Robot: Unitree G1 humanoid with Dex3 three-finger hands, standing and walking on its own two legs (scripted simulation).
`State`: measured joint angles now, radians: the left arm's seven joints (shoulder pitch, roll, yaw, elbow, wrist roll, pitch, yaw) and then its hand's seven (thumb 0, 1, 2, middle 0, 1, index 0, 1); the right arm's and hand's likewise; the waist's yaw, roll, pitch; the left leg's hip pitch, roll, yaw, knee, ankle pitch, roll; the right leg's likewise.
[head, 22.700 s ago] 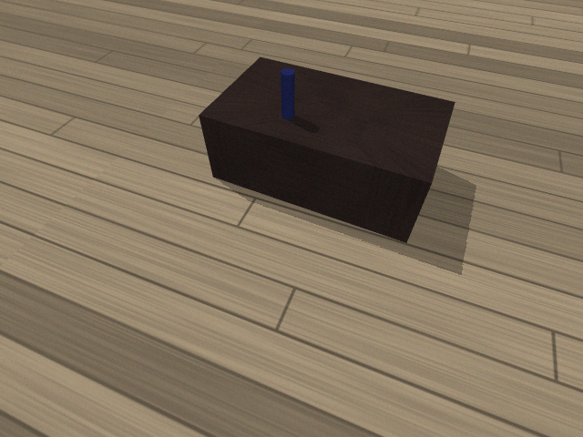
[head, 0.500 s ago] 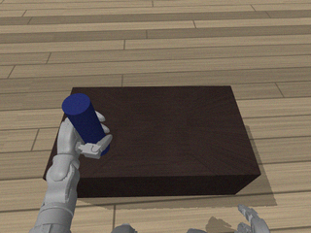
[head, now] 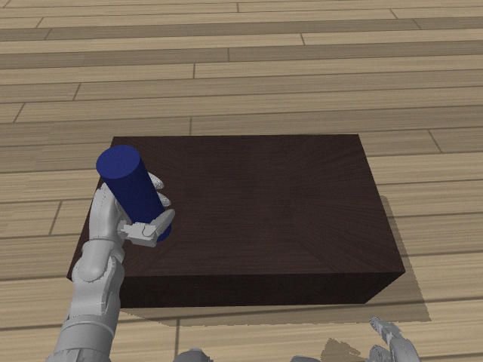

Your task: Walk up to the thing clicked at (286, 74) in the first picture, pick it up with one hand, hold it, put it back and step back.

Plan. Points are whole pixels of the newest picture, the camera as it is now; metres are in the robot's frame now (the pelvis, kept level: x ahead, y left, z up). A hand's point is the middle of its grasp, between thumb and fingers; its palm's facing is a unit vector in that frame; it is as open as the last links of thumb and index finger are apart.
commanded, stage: hold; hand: left
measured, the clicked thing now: (140, 201) +0.33 +0.17 +0.08
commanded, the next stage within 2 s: crouch in 0.28 s
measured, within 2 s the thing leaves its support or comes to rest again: neither
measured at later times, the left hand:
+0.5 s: hand (149, 212) +0.33 +0.16 +0.05, palm faces +0.02 -1.00 +0.00, open 7.8 cm
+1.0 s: hand (169, 203) +0.43 +0.17 -0.08, palm faces +0.03 -1.00 +0.00, open 7.6 cm
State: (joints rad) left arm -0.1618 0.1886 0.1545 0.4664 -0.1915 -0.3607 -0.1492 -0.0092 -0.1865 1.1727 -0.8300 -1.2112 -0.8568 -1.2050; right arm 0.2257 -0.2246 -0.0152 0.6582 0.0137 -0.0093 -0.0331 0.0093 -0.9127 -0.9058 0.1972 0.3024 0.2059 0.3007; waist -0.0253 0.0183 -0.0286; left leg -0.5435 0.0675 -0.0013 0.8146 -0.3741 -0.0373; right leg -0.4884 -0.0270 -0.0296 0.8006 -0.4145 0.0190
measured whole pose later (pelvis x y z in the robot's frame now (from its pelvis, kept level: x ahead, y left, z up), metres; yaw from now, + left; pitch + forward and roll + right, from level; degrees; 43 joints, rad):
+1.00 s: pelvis -0.02 +0.00 -0.10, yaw -1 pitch +25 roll -2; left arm -0.64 0.32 0.33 1.02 -0.13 -0.60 -0.19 -0.01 -0.15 1.13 -0.85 -1.16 -0.87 -1.15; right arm 0.25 -0.24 -0.01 0.69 -0.06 -0.01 0.01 0.01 -0.90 -0.90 0.20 0.30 0.21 0.30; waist -0.10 0.01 -0.14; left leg -1.23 0.09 -0.04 1.33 -0.54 -0.04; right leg -1.16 -0.01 -0.03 1.31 -0.58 0.02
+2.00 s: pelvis -0.05 +0.01 -0.21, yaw -4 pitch +36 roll -5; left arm -0.97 0.51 0.42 1.17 -0.01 -0.51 -0.11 -0.01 -0.16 1.15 -0.84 -1.18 -0.87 -1.17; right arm 0.24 -0.24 0.04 0.65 -0.08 0.04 0.06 0.00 -0.92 -0.91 0.20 0.30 0.21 0.30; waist -0.19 0.02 -0.17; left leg -1.78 0.09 -0.09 1.76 -0.62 -0.03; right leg -1.69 0.00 -0.03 1.73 -0.66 0.03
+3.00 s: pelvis -0.07 +0.01 -0.31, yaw -6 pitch +36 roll -5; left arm -1.09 0.59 0.45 1.16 0.03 -0.43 -0.12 -0.01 -0.17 1.17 -0.85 -1.18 -0.87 -1.18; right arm 0.22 -0.26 0.07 0.65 -0.09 0.07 0.05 0.00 -0.91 -0.90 0.20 0.30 0.21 0.30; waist -0.22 0.02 -0.11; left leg -2.08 0.07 -0.12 2.09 -0.65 -0.04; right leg -1.99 0.01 -0.03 2.06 -0.70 0.03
